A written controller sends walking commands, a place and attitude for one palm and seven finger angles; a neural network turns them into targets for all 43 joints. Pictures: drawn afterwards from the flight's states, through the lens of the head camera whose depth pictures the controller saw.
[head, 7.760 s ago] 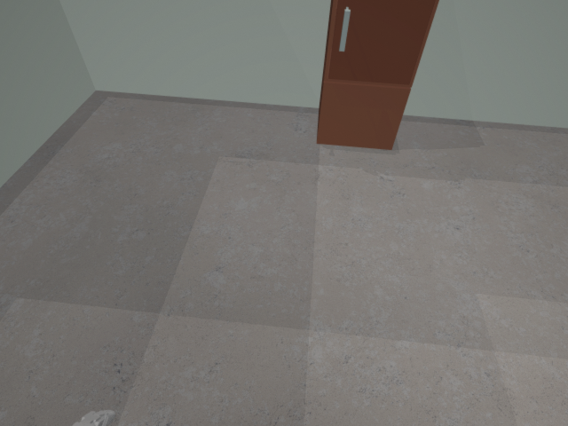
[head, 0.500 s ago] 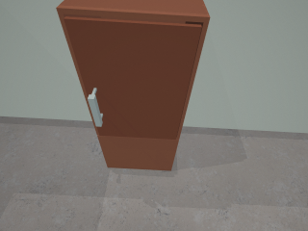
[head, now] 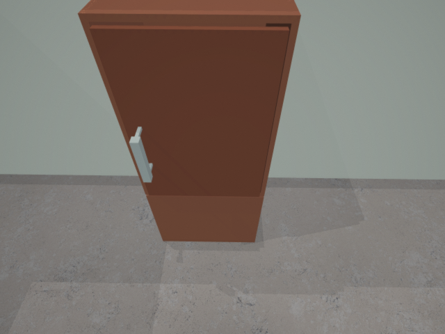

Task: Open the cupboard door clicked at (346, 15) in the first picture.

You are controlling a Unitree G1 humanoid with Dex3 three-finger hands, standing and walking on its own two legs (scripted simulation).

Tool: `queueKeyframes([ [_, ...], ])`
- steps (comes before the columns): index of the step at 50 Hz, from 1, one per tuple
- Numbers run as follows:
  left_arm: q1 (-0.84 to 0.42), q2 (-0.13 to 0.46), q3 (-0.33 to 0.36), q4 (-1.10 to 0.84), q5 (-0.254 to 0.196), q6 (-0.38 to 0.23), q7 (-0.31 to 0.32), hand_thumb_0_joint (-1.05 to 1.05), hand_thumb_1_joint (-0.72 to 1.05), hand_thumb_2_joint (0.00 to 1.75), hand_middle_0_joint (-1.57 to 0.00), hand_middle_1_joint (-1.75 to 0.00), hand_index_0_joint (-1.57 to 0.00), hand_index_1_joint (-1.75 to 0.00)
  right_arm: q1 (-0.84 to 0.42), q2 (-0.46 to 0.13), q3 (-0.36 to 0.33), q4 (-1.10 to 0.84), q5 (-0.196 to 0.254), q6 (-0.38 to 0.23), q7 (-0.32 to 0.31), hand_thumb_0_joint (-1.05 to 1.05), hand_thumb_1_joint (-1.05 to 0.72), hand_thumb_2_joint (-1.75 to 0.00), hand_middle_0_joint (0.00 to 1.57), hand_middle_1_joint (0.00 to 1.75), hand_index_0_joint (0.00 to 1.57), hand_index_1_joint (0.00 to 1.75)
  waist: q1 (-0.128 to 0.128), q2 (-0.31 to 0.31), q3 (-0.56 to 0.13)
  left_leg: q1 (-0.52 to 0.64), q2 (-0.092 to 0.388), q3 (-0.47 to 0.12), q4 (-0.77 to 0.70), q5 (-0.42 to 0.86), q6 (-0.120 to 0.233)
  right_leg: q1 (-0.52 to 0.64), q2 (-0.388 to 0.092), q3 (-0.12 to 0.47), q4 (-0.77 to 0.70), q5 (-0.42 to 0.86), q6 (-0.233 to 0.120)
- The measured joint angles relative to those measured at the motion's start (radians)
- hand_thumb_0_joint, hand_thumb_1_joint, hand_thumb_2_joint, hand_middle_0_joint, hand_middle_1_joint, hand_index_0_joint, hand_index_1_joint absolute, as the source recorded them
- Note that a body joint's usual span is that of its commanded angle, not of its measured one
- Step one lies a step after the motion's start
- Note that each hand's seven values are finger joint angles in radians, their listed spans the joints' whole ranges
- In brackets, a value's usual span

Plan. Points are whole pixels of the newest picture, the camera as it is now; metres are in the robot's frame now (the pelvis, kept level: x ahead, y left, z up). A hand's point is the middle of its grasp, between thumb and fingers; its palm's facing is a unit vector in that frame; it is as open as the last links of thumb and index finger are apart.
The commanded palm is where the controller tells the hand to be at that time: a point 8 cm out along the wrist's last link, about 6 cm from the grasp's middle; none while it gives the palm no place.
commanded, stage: look again from close up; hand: left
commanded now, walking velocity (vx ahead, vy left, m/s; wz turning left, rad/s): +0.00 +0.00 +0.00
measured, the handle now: (143, 155) +0.59 +0.27 -0.10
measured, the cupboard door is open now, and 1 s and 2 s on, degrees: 0 0 0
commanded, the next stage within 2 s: raise the hand with hooked fingers in 0.38 s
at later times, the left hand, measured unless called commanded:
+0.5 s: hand out of the picture +0.02 +0.18 -0.17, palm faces +0.04 -0.98 -0.21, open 7.3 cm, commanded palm +0.10 +0.24 -0.07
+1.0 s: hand (116, 332) +0.15 +0.21 -0.10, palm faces +0.15 -0.99 -0.02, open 9.1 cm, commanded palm +0.15 +0.26 -0.07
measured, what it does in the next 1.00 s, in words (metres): lowers itself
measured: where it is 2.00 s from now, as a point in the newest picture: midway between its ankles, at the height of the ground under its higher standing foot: outside the picture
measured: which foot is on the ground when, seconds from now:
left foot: down 0.00-1.00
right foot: down 0.00-1.00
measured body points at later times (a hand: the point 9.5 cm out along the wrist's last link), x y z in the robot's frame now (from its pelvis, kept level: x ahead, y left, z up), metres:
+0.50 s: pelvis +0.01 +0.01 +0.00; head +0.02 +0.00 +0.45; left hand +0.02 +0.24 -0.16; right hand +0.00 -0.20 -0.16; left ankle -0.03 +0.11 -0.74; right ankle +0.03 -0.11 -0.74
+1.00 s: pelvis -0.03 -0.01 -0.11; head +0.06 +0.02 +0.33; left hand +0.13 +0.27 -0.10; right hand +0.24 -0.24 -0.13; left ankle -0.03 +0.11 -0.74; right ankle +0.03 -0.11 -0.74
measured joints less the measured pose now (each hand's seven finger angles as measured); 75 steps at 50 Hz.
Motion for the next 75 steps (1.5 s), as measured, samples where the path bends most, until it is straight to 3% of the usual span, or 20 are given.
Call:
queueKeyframes([
  [9, -0.019, 0.021, 0.005, -0.018, -0.004, 0.005, -0.006, 0.01, 0.92, 0.89, -0.20, -0.30, -0.20, -0.29, 0.026, 0.001, 0.015, -0.021, -0.002, -0.021, -0.006, 0.01, -0.92, -0.90, 0.20, 0.30, 0.20, 0.29, -0.003, 0.006, -0.028, 0.030, -0.029, 0.003, -0.009, -0.010, 0.017, 0.007, -0.029, 0.007, 0.042, -0.036, 0.017],
  [25, -0.040, 0.032, 0.010, -0.031, -0.004, 0.006, 0.001, 0.01, 0.93, 0.89, -0.19, -0.30, -0.20, -0.29, 0.001, -0.004, 0.016, 0.003, 0.003, -0.024, -0.007, 0.01, -0.91, -0.90, 0.20, 0.30, 0.20, 0.29, 0.005, -0.008, 0.001, 0.047, -0.032, 0.007, -0.040, 0.004, 0.017, 0.019, -0.031, 0.011, 0.023, -0.030, 0.022],
  [26, 0.009, 0.033, 0.025, -0.181, -0.044, 0.063, 0.005, 0.01, 0.93, 0.89, -0.20, -0.30, -0.20, -0.29, 0.009, -0.008, 0.021, -0.033, 0.015, -0.031, -0.009, 0.01, -0.91, -0.90, 0.20, 0.30, 0.20, 0.29, 0.005, -0.012, 0.005, 0.035, -0.029, 0.008, -0.023, -0.003, 0.017, 0.009, -0.028, 0.012, 0.031, -0.030, 0.021],
  [27, 0.067, 0.040, 0.039, -0.358, -0.069, 0.076, 0.013, 0.02, 0.94, 0.89, -0.20, -0.30, -0.21, -0.30, 0.026, -0.017, 0.026, -0.070, 0.020, -0.066, -0.026, 0.01, -0.92, -0.90, 0.20, 0.30, 0.21, 0.29, 0.013, -0.019, 0.006, 0.031, -0.030, 0.012, -0.019, -0.006, 0.016, 0.001, -0.029, 0.016, 0.041, -0.033, 0.019],
  [30, 0.133, 0.056, 0.046, -0.706, -0.131, 0.009, 0.064, 0.03, 0.93, 0.88, -0.20, -0.31, -0.21, -0.31, 0.047, -0.060, 0.010, -0.144, 0.046, -0.187, -0.052, 0.02, -0.92, -0.90, 0.20, 0.30, 0.21, 0.30, 0.012, -0.016, -0.031, -0.003, -0.035, 0.008, 0.007, -0.015, 0.015, -0.032, -0.037, 0.013, 0.073, -0.048, 0.018],
  [32, 0.095, 0.057, 0.063, -0.826, -0.156, -0.051, 0.055, 0.02, 0.90, 0.87, -0.20, -0.33, -0.21, -0.32, 0.024, -0.094, -0.004, -0.208, 0.046, -0.233, -0.053, 0.02, -0.92, -0.90, 0.20, 0.30, 0.21, 0.30, -0.009, -0.007, -0.054, -0.057, -0.040, -0.007, 0.054, -0.027, 0.018, -0.075, -0.046, -0.001, 0.108, -0.060, 0.020],
  [34, 0.021, 0.062, 0.096, -0.867, -0.165, -0.156, 0.013, 0.02, 0.87, 0.86, -0.20, -0.35, -0.21, -0.34, -0.015, -0.120, -0.020, -0.281, 0.038, -0.264, -0.045, 0.02, -0.92, -0.90, 0.20, 0.30, 0.21, 0.29, -0.025, -0.011, -0.082, -0.145, -0.042, -0.011, 0.127, -0.049, 0.018, -0.157, -0.053, -0.005, 0.172, -0.079, 0.018],
  [37, -0.056, 0.072, 0.153, -0.878, -0.206, -0.353, -0.105, 0.01, 0.81, 0.84, -0.20, -0.38, -0.21, -0.37, -0.081, -0.131, -0.046, -0.391, 0.024, -0.296, -0.016, 0.02, -0.91, -0.90, 0.20, 0.30, 0.20, 0.29, -0.029, -0.049, -0.132, -0.308, -0.033, 0.007, 0.270, -0.102, 0.011, -0.331, -0.051, 0.015, 0.314, -0.124, 0.007],
  [39, -0.059, 0.071, 0.182, -0.876, -0.239, -0.483, -0.221, 0.01, 0.76, 0.82, -0.20, -0.40, -0.21, -0.40, -0.118, -0.134, -0.065, -0.462, 0.020, -0.305, 0.012, 0.02, -0.91, -0.90, 0.20, 0.30, 0.20, 0.29, -0.027, -0.075, -0.152, -0.404, -0.021, 0.016, 0.374, -0.147, 0.005, -0.432, -0.043, 0.024, 0.412, -0.158, 0.000],
  [42, -0.009, 0.071, 0.201, -0.865, -0.263, -0.597, -0.369, 0.00, 0.69, 0.80, -0.21, -0.45, -0.22, -0.44, -0.159, -0.149, -0.084, -0.553, 0.021, -0.302, 0.036, 0.01, -0.91, -0.90, 0.20, 0.30, 0.20, 0.29, -0.019, -0.099, -0.178, -0.540, -0.009, 0.014, 0.525, -0.211, -0.007, -0.568, -0.039, 0.025, 0.554, -0.215, -0.008],
  [45, 0.058, 0.076, 0.210, -0.870, -0.281, -0.567, -0.428, 0.00, 0.62, 0.77, -0.22, -0.49, -0.23, -0.48, -0.182, -0.161, -0.092, -0.622, 0.026, -0.276, 0.033, 0.01, -0.91, -0.90, 0.20, 0.30, 0.20, 0.29, 0.006, -0.111, -0.181, -0.645, -0.005, 0.002, 0.645, -0.263, -0.003, -0.668, -0.042, 0.016, 0.664, -0.261, -0.015],
  [49, 0.115, 0.084, 0.245, -0.942, -0.292, -0.518, -0.393, 0.01, 0.52, 0.73, -0.23, -0.55, -0.24, -0.54, -0.195, -0.153, -0.075, -0.657, 0.020, -0.259, 0.011, 0.01, -0.90, -0.90, 0.19, 0.30, 0.20, 0.29, 0.041, -0.097, -0.164, -0.749, 0.003, -0.038, 0.761, -0.306, -0.011, -0.745, -0.042, -0.023, 0.746, -0.295, -0.024],
  [54, 0.080, 0.113, 0.265, -1.100, -0.309, -0.553, -0.382, 0.01, 0.40, 0.68, -0.23, -0.62, -0.24, -0.62, -0.201, -0.108, -0.015, -0.601, 0.009, -0.252, -0.003, 0.01, -0.90, -0.90, 0.20, 0.30, 0.20, 0.29, 0.060, -0.055, -0.151, -0.834, 0.011, -0.088, 0.846, -0.328, -0.013, -0.796, -0.041, -0.071, 0.787, -0.305, -0.030],
  [57, -0.011, 0.144, 0.252, -1.116, -0.314, -0.518, -0.435, 0.01, 0.33, 0.65, -0.23, -0.67, -0.24, -0.66, -0.194, -0.081, 0.024, -0.561, 0.018, -0.243, -0.005, 0.01, -0.90, -0.90, 0.20, 0.30, 0.21, 0.30, 0.049, -0.024, -0.154, -0.871, 0.011, -0.096, 0.868, -0.327, -0.010, -0.824, -0.041, -0.078, 0.795, -0.298, -0.027],
  [61, -0.104, 0.182, 0.259, -1.044, -0.332, -0.356, -0.498, 0.01, 0.24, 0.61, -0.24, -0.73, -0.25, -0.72, -0.159, -0.049, 0.047, -0.547, 0.040, -0.208, -0.008, 0.01, -0.90, -0.90, 0.20, 0.30, 0.21, 0.30, 0.011, -0.007, -0.153, -0.881, 0.011, -0.073, 0.851, -0.312, -0.001, -0.843, -0.040, -0.057, 0.781, -0.276, -0.018],
  [63, -0.104, 0.186, 0.275, -1.026, -0.345, -0.282, -0.489, 0.01, 0.20, 0.59, -0.25, -0.76, -0.25, -0.75, -0.130, -0.046, 0.043, -0.554, 0.045, -0.195, -0.009, 0.01, -0.90, -0.90, 0.20, 0.30, 0.21, 0.30, -0.007, -0.005, -0.152, -0.869, 0.011, -0.057, 0.827, -0.301, 0.005, -0.838, -0.038, -0.042, 0.761, -0.264, -0.012],
  [65, -0.078, 0.181, 0.296, -1.030, -0.354, -0.254, -0.455, 0.01, 0.15, 0.57, -0.25, -0.79, -0.26, -0.78, -0.097, -0.049, 0.030, -0.560, 0.045, -0.190, -0.008, 0.01, -0.90, -0.90, 0.20, 0.30, 0.21, 0.30, -0.018, -0.008, -0.157, -0.851, 0.011, -0.042, 0.800, -0.292, 0.010, -0.827, -0.035, -0.027, 0.739, -0.252, -0.007],
  [70, -0.013, 0.162, 0.334, -1.055, -0.345, -0.352, -0.357, 0.00, 0.04, 0.52, -0.26, -0.86, -0.27, -0.86, -0.035, -0.089, -0.008, -0.551, 0.038, -0.201, -0.009, 0.02, -0.90, -0.90, 0.20, 0.30, 0.21, 0.30, -0.018, -0.018, -0.181, -0.829, 0.003, -0.032, 0.768, -0.282, 0.019, -0.807, -0.040, -0.017, 0.711, -0.243, 0.003],
  [73, -0.026, 0.172, 0.335, -1.018, -0.330, -0.422, -0.357, 0.00, -0.04, 0.49, -0.26, -0.91, -0.27, -0.90, -0.030, -0.126, -0.014, -0.544, 0.037, -0.209, -0.012, 0.01, -0.90, -0.90, 0.20, 0.30, 0.21, 0.30, -0.016, -0.021, -0.191, -0.846, -0.006, -0.039, 0.785, -0.286, 0.024, -0.818, -0.048, -0.021, 0.726, -0.253, 0.007],
  [75, -0.052, 0.183, 0.328, -0.983, -0.327, -0.436, -0.386, 0.00, -0.08, 0.47, -0.26, -0.94, -0.27, -0.93, -0.039, -0.147, -0.014, -0.545, 0.041, -0.214, -0.017, 0.01, -0.90, -0.90, 0.20, 0.30, 0.21, 0.30, -0.016, -0.024, -0.190, -0.861, -0.011, -0.043, 0.802, -0.291, 0.027, -0.830, -0.051, -0.022, 0.740, -0.257, 0.009],
])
